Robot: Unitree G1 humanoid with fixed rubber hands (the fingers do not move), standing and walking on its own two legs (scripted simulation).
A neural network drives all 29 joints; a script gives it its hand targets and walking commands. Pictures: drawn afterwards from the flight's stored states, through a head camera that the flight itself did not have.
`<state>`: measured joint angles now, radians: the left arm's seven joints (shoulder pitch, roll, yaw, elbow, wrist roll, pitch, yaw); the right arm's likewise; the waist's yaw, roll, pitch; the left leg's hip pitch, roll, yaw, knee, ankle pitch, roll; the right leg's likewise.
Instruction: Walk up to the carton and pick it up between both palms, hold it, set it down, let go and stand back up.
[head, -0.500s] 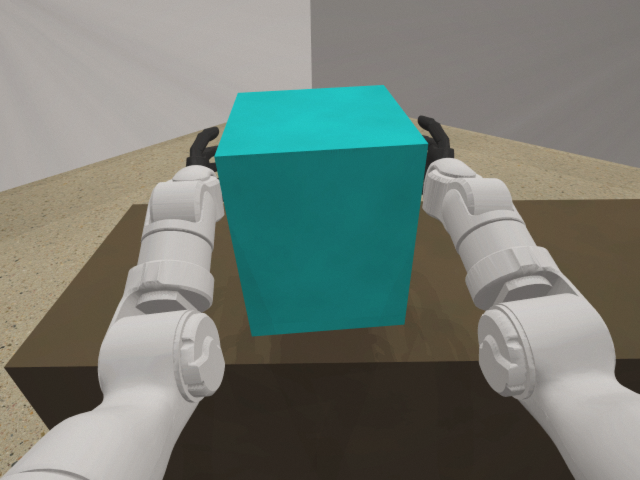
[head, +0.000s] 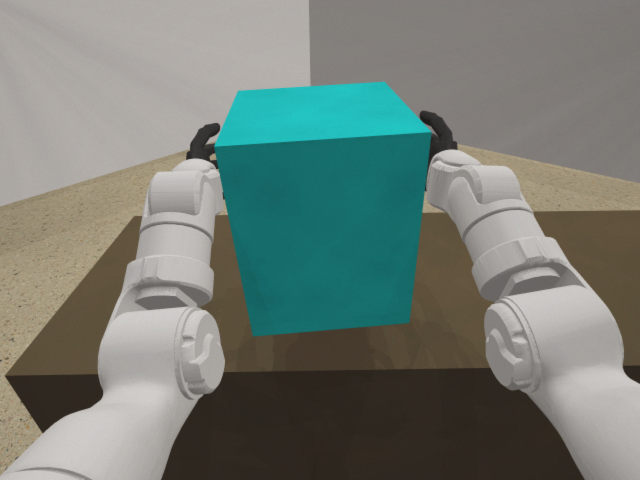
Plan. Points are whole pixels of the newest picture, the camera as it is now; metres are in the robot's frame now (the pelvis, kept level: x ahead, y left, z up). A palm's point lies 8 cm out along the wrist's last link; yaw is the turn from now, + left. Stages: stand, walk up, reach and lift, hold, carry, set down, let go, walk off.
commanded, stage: hold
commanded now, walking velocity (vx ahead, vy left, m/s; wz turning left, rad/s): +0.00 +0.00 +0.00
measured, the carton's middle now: (321, 203) +0.39 +0.03 +0.24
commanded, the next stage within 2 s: set down in 1.66 s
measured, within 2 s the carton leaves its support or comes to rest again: neither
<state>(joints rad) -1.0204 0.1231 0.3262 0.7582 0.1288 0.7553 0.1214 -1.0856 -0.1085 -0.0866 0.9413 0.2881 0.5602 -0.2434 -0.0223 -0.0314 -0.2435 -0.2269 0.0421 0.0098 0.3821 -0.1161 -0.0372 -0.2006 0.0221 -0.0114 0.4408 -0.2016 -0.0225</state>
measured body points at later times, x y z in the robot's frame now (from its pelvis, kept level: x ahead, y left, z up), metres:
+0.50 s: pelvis +0.00 +0.00 +0.00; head -0.11 +0.01 +0.44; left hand +0.38 +0.17 +0.29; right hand +0.38 -0.13 +0.30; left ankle +0.06 +0.14 -0.74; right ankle +0.02 -0.10 -0.74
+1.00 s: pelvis +0.00 +0.00 +0.00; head -0.11 +0.01 +0.44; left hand +0.38 +0.17 +0.29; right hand +0.38 -0.13 +0.30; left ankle +0.06 +0.14 -0.74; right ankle +0.02 -0.10 -0.74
